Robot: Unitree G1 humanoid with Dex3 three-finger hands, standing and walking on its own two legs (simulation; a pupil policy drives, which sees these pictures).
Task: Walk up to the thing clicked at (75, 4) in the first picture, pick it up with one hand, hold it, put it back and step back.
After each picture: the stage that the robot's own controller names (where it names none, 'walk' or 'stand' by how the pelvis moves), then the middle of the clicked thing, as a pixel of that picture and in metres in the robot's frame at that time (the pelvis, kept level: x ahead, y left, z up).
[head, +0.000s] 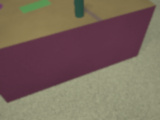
stand; out of the picture +1.08 +0.02 -0.05
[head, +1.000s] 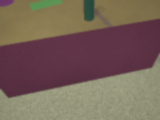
rise first; (88, 1) +0.98 -0.02 -0.03
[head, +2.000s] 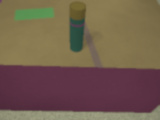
rise first; (76, 29) +0.64 +0.05 -0.01
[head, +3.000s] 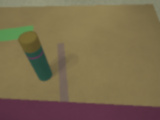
stand; (37, 59) +0.48 +0.22 -0.02
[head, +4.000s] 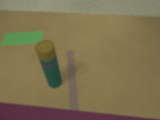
stand; (50, 66) +0.47 +0.16 -0.05
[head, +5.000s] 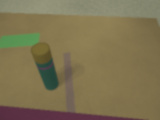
stand; (46, 69) +0.46 +0.18 -0.05
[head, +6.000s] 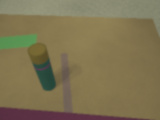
stand; (43, 69) +0.46 +0.19 -0.05
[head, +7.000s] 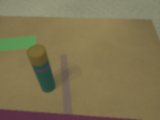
stand; (43, 71) +0.46 +0.19 -0.05
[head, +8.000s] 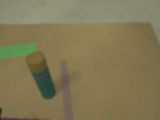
rise first; (43, 78) +0.43 +0.21 -0.05
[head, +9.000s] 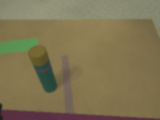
go down; (44, 71) +0.46 +0.20 -0.05
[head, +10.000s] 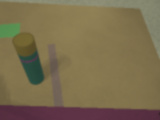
go down; (31, 62) +0.47 +0.19 -0.03
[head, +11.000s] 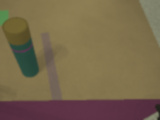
go down; (24, 52) +0.47 +0.19 +0.01
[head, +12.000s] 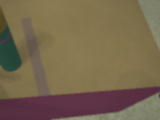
close in; (1, 43) +0.46 +0.20 +0.04
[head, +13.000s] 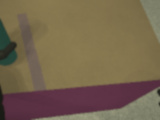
close; out of the picture +0.50 +0.21 +0.06
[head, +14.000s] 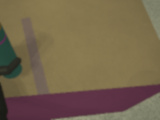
lift; out of the picture +0.45 +0.21 +0.05
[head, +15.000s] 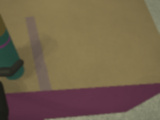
lift; (2, 49) +0.44 +0.21 +0.06
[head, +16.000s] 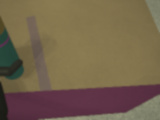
lift; (1, 49) +0.44 +0.21 +0.06
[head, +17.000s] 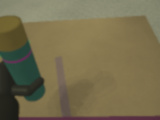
lift; (22, 65) +0.32 +0.17 +0.19
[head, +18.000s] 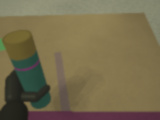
hold; (31, 74) +0.33 +0.17 +0.12
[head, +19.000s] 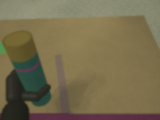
hold; (31, 73) +0.33 +0.17 +0.12
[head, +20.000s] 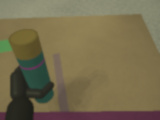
crouch; (35, 71) +0.34 +0.15 +0.12
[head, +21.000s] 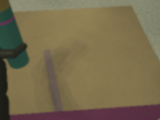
crouch; (7, 32) +0.46 +0.20 +0.16
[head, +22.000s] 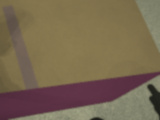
lower; out of the picture +0.52 +0.23 +0.07
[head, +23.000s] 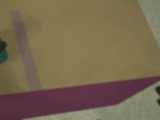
lower; out of the picture +0.50 +0.22 +0.07
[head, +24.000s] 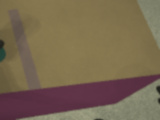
lower; out of the picture +0.50 +0.22 +0.07
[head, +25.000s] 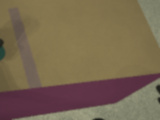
lower; out of the picture +0.50 +0.22 +0.07
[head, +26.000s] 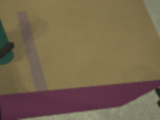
open; out of the picture +0.50 +0.21 +0.06
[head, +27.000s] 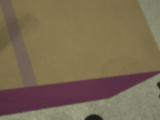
rise; out of the picture +0.49 +0.22 +0.07
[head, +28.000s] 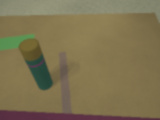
sink last; (38, 67) +0.46 +0.21 +0.00
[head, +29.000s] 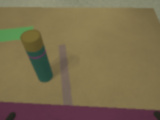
stand; (39, 59) +0.48 +0.21 +0.00
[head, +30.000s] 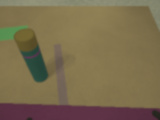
stand; (33, 58) +0.47 +0.21 +0.01
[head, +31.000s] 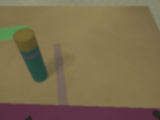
stand; (33, 58) +0.47 +0.22 +0.01
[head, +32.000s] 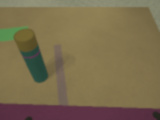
stand; (33, 59) +0.47 +0.22 +0.01
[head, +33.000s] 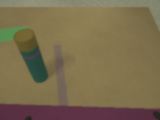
stand; (33, 59) +0.47 +0.22 +0.01
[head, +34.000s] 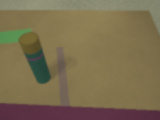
stand; (37, 61) +0.48 +0.21 -0.01
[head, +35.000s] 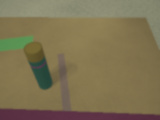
walk; (40, 68) +0.48 +0.21 -0.05
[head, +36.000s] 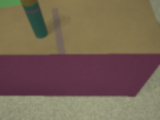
walk; (34, 15) +0.69 +0.23 -0.02
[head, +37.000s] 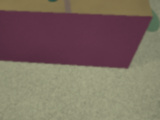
walk; out of the picture +1.02 +0.20 -0.02
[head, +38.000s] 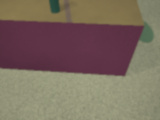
stand; out of the picture +1.09 +0.20 -0.04
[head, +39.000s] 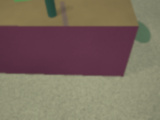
stand; out of the picture +1.10 +0.22 -0.05
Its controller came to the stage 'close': yes
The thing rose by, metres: 0.20
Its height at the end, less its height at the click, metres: +0.00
